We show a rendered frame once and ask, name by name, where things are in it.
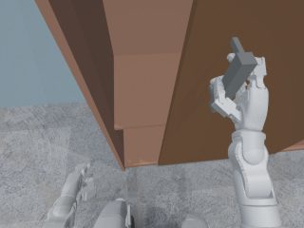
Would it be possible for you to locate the right robot forearm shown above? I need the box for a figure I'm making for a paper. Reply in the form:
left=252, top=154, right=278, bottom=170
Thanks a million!
left=228, top=129, right=287, bottom=228

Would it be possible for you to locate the robot right hand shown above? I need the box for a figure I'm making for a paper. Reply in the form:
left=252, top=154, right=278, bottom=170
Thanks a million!
left=209, top=53, right=269, bottom=131

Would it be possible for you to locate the left robot forearm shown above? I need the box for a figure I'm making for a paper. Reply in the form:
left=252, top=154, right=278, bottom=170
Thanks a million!
left=42, top=196, right=77, bottom=228

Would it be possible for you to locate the robot left hand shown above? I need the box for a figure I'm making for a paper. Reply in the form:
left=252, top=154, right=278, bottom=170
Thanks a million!
left=60, top=158, right=97, bottom=204

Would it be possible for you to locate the robot thigh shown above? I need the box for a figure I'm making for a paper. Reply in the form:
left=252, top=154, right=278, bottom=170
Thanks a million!
left=181, top=214, right=210, bottom=228
left=93, top=200, right=132, bottom=228

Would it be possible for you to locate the handle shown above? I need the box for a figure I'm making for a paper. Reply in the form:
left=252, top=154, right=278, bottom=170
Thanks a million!
left=208, top=37, right=258, bottom=113

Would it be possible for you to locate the right robot thigh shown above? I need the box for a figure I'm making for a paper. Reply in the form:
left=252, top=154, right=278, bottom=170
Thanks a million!
left=181, top=214, right=210, bottom=228

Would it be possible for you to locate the left robot thigh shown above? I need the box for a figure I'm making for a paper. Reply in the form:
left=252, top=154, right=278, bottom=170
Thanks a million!
left=93, top=200, right=132, bottom=228

